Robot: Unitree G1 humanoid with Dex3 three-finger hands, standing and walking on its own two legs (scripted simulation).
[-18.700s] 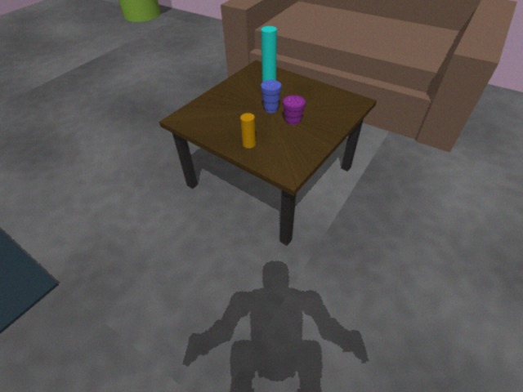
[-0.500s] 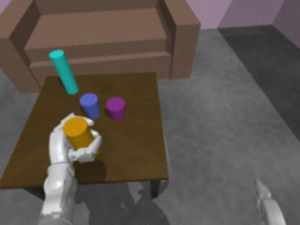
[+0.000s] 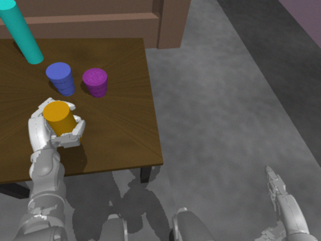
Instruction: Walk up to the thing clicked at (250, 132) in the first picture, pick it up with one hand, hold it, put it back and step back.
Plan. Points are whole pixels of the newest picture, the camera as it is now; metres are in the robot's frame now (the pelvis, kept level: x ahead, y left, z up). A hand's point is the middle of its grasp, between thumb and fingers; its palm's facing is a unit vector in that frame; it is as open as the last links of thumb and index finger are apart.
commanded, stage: crouch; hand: left
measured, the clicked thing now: (65, 125) +0.42 +0.20 +0.00
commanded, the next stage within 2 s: lower in 0.68 s
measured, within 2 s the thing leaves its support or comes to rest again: rests again in 1.94 s
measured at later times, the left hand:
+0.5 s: hand (71, 126) +0.45 +0.21 -0.06, palm faces +0.20 -0.98 +0.00, open 7.4 cm
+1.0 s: hand (75, 129) +0.46 +0.21 -0.11, palm faces +0.20 -0.98 -0.02, open 7.4 cm
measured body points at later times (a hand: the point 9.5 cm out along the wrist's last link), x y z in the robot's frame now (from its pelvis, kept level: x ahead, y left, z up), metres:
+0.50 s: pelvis -0.01 +0.01 -0.04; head +0.14 +0.06 +0.38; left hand +0.44 +0.26 -0.06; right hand +0.16 -0.26 +0.01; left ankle +0.04 +0.13 -0.64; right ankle +0.03 -0.14 -0.64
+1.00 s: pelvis -0.01 +0.01 -0.07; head +0.15 +0.07 +0.35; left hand +0.45 +0.26 -0.10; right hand +0.15 -0.26 +0.00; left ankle +0.04 +0.13 -0.64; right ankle +0.03 -0.14 -0.64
